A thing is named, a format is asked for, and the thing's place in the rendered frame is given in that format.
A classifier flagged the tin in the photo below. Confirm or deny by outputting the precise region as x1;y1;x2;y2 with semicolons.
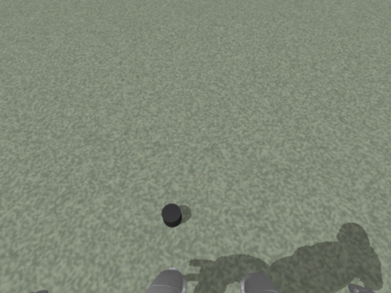
161;203;182;228

